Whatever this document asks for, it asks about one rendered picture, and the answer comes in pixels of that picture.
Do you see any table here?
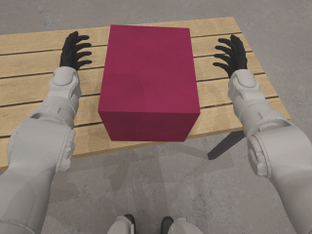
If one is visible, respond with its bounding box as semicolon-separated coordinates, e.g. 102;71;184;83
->
0;17;291;172

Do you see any robot shin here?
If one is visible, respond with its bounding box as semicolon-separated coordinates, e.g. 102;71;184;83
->
168;217;186;234
115;215;130;222

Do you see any robot right shin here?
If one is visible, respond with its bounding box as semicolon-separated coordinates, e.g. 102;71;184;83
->
168;217;186;234

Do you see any left robot upper arm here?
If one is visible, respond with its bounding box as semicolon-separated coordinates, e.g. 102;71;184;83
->
0;117;76;234

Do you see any robot left hand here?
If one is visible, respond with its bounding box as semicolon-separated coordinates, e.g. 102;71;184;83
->
59;31;92;72

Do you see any left robot forearm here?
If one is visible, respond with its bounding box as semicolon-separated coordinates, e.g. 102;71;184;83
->
7;66;82;165

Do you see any robot left shin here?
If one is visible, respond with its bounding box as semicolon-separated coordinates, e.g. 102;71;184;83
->
115;215;130;222

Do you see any carton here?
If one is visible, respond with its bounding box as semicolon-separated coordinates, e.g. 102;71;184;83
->
97;24;201;142

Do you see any right robot forearm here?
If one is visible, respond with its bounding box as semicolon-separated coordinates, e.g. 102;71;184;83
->
227;69;312;150

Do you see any robot right hand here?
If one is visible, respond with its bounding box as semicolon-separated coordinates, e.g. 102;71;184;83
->
213;34;248;79

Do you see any right robot upper arm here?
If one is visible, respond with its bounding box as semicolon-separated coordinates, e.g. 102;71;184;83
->
247;126;312;234

